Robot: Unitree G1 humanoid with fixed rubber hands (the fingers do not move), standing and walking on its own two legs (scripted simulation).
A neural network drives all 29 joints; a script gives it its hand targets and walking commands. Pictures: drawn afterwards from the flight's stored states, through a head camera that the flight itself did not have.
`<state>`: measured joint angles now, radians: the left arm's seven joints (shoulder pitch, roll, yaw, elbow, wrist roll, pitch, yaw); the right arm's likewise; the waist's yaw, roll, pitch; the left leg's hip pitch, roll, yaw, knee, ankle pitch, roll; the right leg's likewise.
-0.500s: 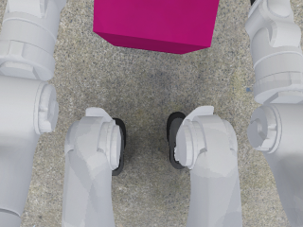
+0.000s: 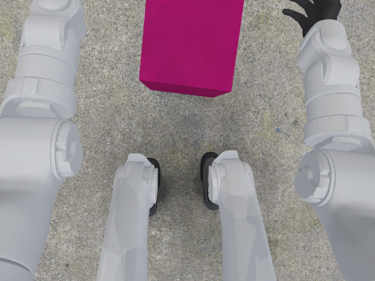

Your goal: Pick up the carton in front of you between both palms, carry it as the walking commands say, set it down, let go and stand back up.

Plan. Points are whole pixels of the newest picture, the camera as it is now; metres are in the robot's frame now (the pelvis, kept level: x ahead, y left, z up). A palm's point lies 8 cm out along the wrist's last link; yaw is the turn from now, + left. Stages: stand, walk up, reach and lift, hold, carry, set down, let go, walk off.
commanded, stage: set down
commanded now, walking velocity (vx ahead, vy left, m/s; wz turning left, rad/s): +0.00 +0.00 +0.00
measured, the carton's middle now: (187, 53) +0.55 -0.02 -0.38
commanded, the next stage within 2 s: let go in 0.38 s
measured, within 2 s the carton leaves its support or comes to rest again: neither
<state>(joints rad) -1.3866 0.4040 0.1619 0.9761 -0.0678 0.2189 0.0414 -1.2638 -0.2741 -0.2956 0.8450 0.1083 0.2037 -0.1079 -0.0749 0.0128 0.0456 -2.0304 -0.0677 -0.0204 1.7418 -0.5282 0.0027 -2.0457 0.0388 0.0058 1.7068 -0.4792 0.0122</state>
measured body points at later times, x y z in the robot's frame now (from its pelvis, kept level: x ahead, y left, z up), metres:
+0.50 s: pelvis +0.03 +0.00 +0.14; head +0.34 +0.00 +0.46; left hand +0.58 +0.18 +0.03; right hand +0.54 -0.22 +0.03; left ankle +0.09 +0.11 -0.47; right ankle +0.10 -0.12 -0.47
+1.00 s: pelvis +0.09 -0.01 +0.24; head +0.27 -0.01 +0.65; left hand +0.41 +0.21 +0.13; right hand +0.38 -0.25 +0.14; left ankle +0.09 +0.11 -0.47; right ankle +0.10 -0.12 -0.47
